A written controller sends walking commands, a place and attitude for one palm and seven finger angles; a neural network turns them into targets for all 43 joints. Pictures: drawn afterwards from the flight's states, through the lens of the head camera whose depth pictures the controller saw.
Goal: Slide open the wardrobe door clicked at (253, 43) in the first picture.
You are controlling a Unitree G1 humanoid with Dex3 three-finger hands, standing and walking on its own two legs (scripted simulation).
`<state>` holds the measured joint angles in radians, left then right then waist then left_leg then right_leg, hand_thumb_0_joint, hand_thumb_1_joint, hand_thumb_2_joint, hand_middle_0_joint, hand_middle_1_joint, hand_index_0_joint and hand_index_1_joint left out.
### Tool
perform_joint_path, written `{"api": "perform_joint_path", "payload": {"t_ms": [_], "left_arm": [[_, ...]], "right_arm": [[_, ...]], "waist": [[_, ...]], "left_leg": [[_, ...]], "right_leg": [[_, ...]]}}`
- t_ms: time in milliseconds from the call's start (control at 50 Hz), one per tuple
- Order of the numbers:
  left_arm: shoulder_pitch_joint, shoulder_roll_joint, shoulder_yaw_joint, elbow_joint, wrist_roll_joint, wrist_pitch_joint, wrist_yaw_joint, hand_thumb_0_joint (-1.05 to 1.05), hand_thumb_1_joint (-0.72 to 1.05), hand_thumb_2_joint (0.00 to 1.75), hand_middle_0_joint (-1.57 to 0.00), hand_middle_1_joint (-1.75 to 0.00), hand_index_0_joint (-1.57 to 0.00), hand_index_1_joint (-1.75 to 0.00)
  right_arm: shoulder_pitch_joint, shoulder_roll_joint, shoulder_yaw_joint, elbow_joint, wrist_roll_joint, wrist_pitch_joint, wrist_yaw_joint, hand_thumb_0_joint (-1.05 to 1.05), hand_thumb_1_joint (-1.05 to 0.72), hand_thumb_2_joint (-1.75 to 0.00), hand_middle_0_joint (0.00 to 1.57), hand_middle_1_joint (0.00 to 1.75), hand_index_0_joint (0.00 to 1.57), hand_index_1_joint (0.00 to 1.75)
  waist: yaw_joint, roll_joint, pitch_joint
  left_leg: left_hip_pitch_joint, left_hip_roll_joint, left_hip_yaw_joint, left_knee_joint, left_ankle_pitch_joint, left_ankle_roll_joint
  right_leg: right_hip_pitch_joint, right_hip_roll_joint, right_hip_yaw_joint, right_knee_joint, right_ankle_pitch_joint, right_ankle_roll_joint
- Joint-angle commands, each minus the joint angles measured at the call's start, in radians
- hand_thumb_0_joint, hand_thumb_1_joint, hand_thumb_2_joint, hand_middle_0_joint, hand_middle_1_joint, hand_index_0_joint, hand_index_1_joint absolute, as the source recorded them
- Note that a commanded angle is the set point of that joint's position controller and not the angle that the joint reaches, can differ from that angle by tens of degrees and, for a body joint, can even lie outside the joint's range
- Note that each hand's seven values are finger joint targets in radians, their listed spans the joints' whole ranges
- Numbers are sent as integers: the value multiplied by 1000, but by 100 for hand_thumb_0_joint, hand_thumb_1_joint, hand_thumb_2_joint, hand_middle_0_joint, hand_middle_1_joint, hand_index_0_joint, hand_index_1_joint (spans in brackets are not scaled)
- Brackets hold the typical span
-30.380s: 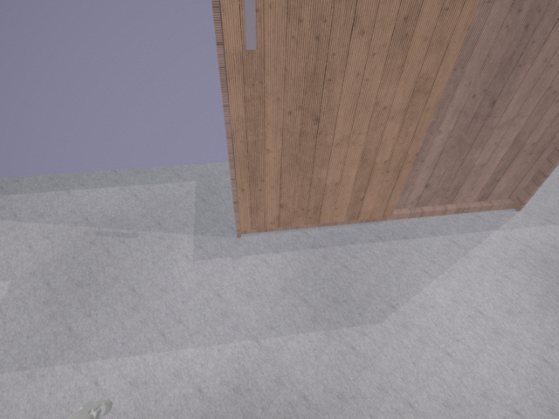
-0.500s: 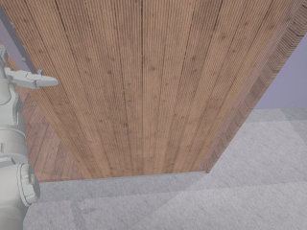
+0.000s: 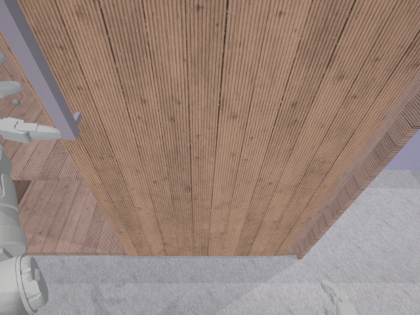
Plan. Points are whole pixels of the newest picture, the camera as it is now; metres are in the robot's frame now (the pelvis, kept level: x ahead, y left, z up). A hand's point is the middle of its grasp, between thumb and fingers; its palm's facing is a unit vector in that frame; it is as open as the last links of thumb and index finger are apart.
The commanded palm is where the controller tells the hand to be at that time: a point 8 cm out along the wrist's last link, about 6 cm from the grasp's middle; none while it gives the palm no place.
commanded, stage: slip the hand off the handle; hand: left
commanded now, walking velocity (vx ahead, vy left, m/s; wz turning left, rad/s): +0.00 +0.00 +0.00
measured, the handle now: (44, 64) +0.43 +0.31 +0.25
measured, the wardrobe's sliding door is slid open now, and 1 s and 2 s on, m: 0.61 0.61 0.61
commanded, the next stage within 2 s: draw the hand back to the body in 0.96 s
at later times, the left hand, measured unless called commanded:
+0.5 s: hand out of the picture +0.33 +0.35 +0.22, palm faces +0.50 -0.86 -0.12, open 14.6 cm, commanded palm +0.28 +0.38 +0.21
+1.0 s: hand out of the picture +0.23 +0.35 +0.22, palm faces +0.55 -0.83 -0.13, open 14.7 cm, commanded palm +0.20 +0.38 +0.21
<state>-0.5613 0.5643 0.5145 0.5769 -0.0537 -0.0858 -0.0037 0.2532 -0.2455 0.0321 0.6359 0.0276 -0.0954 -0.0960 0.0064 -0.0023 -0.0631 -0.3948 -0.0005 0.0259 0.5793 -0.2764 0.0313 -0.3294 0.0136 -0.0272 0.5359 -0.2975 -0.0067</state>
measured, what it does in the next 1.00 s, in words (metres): stands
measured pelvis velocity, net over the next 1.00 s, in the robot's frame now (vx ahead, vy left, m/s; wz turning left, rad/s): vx -0.02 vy -0.02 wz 0.04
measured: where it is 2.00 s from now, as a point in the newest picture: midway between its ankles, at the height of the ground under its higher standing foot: outside the picture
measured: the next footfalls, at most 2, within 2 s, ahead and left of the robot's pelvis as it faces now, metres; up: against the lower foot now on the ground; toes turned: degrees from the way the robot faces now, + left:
none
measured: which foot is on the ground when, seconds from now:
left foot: down 0.00-1.00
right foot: down 0.00-1.00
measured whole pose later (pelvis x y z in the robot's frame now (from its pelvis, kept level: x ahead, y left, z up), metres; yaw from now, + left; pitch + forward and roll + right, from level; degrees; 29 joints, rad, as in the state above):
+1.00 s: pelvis -0.02 -0.02 +0.00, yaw +2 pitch +0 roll -1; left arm -0.17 0.53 0.59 0.20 -0.22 -0.07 -0.15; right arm 0.22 -0.25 0.06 0.65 0.05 -0.17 -0.15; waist 0.07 0.03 -0.06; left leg -0.34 0.00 -0.02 0.59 -0.25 0.01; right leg -0.26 0.02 -0.07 0.55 -0.29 -0.03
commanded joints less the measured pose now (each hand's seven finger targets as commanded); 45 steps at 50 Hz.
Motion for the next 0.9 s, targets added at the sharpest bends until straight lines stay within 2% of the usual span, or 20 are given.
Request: {"api": "perform_joint_path", "payload": {"t_ms": [0,20,100,120,140,200,240,280,340,380,400,420,440,520,620,660,680,700,760,880], "left_arm": [[-444,298,3,-329,-8,-104,-37,0,-55,20,-25,-115,-25,-115],[-449,306,7,-340,-14,-111,-50,0,-55,20,-25,-115,-25,-115],[-445,294,-6,-245,-47,-102,-97,0,-55,20,-25,-115,-25,-115],[-436,329,26,-221,-54,-94,-104,0,-55,20,-25,-115,-25,-115],[-442,321,14,-212,-56,-86,-112,0,-55,20,-25,-115,-25,-115],[-393,392,83,-193,-62,-77,-111,0,-55,20,-25,-115,-25,-115],[-303,377,96,-255,-63,-85,-108,0,-55,20,-25,-115,-25,-115],[-199,352,107,-317,-78,-93,-103,0,-55,20,-25,-115,-25,-115],[-76,360,167,-405,-108,-94,-101,0,-55,20,-25,-115,-25,-115],[-36,355,188,-410,-127,-70,-104,0,-55,20,-25,-115,-25,-115],[-2,372,220,-425,-136,-61,-99,0,-55,20,-25,-115,-25,-115],[-39,349,194,-457,-139,-52,-100,0,-55,20,-25,-115,-25,-115],[-7,367,223,-457,-140,-38,-96,0,-55,20,-25,-115,-25,-115],[-59,334,163,-581,-115,-35,-82,0,-55,20,-25,-115,-25,-115],[-46,267,96,-576,-130,-50,-106,0,-55,20,-25,-115,-25,-115],[-40,248,75,-559,-149,-43,-124,0,-55,20,-25,-115,-25,-115],[-28,263,92,-517,-160,-34,-131,0,-55,20,-25,-115,-25,-115],[-15,286,115,-496,-165,-31,-135,0,-55,20,-25,-115,-25,-115],[15,309,143,-490,-179,-17,-146,0,-55,20,-25,-115,-25,-115],[85,318,171,-610,-182,-47,-139,0,-55,20,-25,-115,-25,-115]], "right_arm": [[45,-158,-69,-83,-4,-26,-18,0,-90,-90,20,30,20,30],[49,-160,-70,-77,-4,-26,-20,0,-90,-90,20,30,20,30],[55,-166,-66,-50,0,-22,-35,0,-90,-90,20,30,20,30],[58,-172,-69,-48,2,-23,-38,0,-90,-90,20,30,20,30],[51,-172,-66,-49,4,-22,-40,0,-90,-90,20,30,20,30],[57,-176,-64,-56,1,-20,-41,0,-90,-90,20,30,20,30],[50,-168,-67,-83,-1,-21,-30,0,-90,-90,20,30,20,30],[39,-164,-69,-102,-2,-20,-18,0,-90,-90,20,30,20,30],[22,-161,-72,-120,1,-19,-8,0,-90,-90,20,30,20,30],[4,-162,-69,-122,9,-16,-13,0,-90,-90,20,30,20,30],[-4,-161,-69,-125,10,-16,-16,0,-90,-90,20,30,20,30],[-19,-157,-64,-129,13,-20,-19,0,-90,-90,20,30,20,30],[-22,-157,-66,-129,13,-23,-22,0,-90,-90,20,30,20,30],[-55,-144,-56,-127,9,-43,-35,0,-90,-90,20,30,20,30],[-75,-140,-45,-107,10,-70,-55,0,-90,-90,20,30,20,30],[-94,-139,-37,-105,14,-82,-65,0,-90,-90,20,30,20,30],[-93,-142,-37,-97,17,-87,-71,0,-90,-90,20,30,20,30],[-94,-146,-35,-90,18,-89,-75,0,-90,-90,20,30,20,30],[-114,-142,-30,-101,21,-102,-74,0,-90,-90,20,30,20,30],[-141,-130,-23,-125,16,-123,-62,0,-90,-90,20,30,20,30]], "waist": [[-32,153,-310],[-35,183,-329],[-46,166,-261],[-40,145,-272],[-38,153,-263],[-6,151,-279],[18,148,-332],[36,126,-342],[56,95,-328],[52,50,-276],[66,56,-257],[50,63,-238],[58,65,-227],[34,164,-203],[7,132,-149],[7,130,-133],[8,85,-116],[18,78,-97],[34,68,-121],[56,139,-154]], "left_leg": [[295,23,-40,-15,448,-2],[321,23,-50,-12,462,-6],[290,22,-65,-22,389,-11],[278,20,-71,-27,366,-10],[268,17,-71,-30,360,-12],[245,14,-70,-33,372,-12],[262,14,-73,-31,427,-14],[267,17,-70,-29,471,-14],[252,21,-59,-35,483,-10],[214,20,-49,-51,412,-5],[195,18,-40,-57,380,-1],[194,16,-41,-68,346,-1],[185,14,-40,-73,317,0],[223,9,-46,-82,251,2],[221,7,-62,-93,124,3],[212,1,-67,-102,64,3],[192,2,-72,-109,23,2],[178,4,-68,-111,12,3],[164,-5,-64,-106,17,3],[185,-8,-54,-86,81,2]], "right_leg": [[2,6,0,-26,342,-20],[-15,11,1,-23,336,-20],[-44,9,-7,-42,276,-24],[-38,10,-8,-43,266,-22],[-37,8,-9,-42,264,-24],[-7,7,-10,-39,274,-28],[23,11,-13,-22,303,-27],[46,13,-16,-14,329,-24],[77,16,-16,-13,352,-19],[76,15,-19,-21,334,-14],[90,11,-17,-29,321,-16],[75,11,-17,-33,300,-13],[74,11,-15,-37,277,-13],[28,11,-9,-52,197,-19],[-17,9,-8,-73,103,-16],[-23,3,-3,-83,68,-15],[-27,2,-3,-91,39,-12],[-18,-2,0,-101,30,-13],[8,-9,6,-103,26,-11],[31,-7,5,-85,74,-15]]}}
